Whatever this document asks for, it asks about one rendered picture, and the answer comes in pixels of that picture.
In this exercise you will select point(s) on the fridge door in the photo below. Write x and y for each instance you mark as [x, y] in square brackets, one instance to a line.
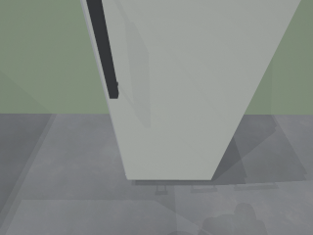
[186, 73]

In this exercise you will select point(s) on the handle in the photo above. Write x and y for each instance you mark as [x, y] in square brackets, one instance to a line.
[98, 21]

